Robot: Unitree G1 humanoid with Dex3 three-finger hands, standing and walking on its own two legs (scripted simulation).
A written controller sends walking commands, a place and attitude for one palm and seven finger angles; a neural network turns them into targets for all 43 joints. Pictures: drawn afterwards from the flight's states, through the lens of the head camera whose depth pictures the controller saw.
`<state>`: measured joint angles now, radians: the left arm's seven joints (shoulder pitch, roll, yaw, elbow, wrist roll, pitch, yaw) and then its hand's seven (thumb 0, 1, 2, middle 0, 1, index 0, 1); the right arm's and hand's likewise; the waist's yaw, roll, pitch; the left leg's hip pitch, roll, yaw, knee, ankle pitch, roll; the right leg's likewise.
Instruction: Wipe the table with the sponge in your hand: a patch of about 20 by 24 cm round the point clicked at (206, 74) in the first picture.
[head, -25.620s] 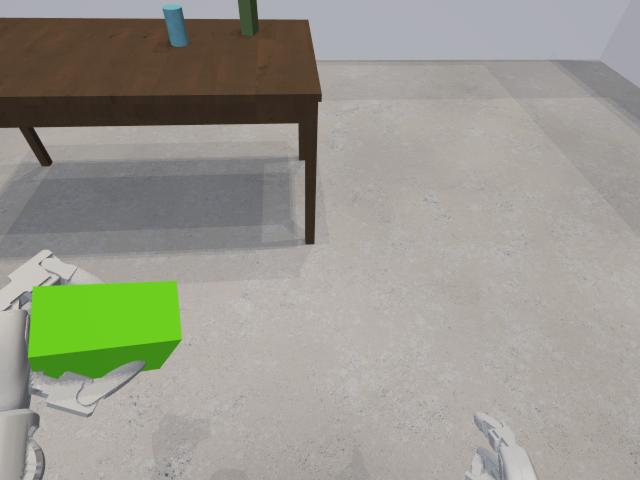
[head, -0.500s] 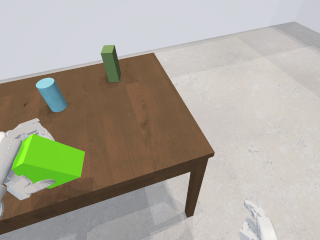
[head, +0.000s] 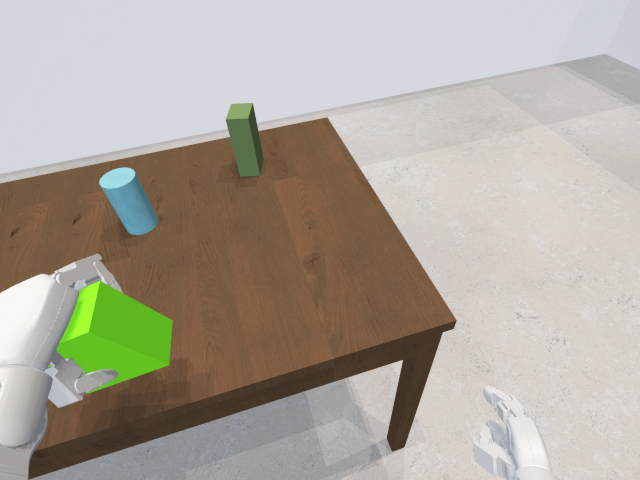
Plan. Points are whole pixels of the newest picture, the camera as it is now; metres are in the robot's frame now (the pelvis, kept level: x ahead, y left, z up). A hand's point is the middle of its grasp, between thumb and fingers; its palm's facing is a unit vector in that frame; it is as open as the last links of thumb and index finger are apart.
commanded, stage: turn the palm down, sponge in hand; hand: left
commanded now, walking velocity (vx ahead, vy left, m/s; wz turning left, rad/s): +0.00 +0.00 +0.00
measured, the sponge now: (105, 346) +0.22 +0.28 +0.09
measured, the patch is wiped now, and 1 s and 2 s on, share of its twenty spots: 0.00 0.00 0.00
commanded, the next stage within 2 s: move the sponge above the wiping area in 0.98 s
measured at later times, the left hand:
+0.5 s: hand (75, 343) +0.21 +0.30 +0.12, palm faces +0.05 -0.12 -0.99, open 10.0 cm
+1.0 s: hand (99, 336) +0.22 +0.28 +0.12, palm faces +0.03 -0.08 -1.00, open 10.0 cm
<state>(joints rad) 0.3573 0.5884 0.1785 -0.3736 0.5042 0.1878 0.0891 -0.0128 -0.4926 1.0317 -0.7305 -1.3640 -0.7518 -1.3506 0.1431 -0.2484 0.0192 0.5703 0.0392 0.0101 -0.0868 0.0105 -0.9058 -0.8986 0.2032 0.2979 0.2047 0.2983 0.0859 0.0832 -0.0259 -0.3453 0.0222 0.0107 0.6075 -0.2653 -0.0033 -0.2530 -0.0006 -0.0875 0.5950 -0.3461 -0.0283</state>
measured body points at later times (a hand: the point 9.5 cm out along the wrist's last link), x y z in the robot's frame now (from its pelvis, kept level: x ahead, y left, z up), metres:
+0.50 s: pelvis -0.01 +0.01 +0.01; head -0.01 -0.03 +0.46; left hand +0.20 +0.30 +0.17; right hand +0.24 -0.18 -0.07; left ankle +0.03 +0.12 -0.73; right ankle -0.02 -0.10 -0.73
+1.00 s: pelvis +0.00 -0.01 +0.01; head +0.00 -0.06 +0.46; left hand +0.21 +0.28 +0.17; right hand +0.25 -0.21 -0.07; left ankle +0.03 +0.12 -0.73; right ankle -0.02 -0.10 -0.73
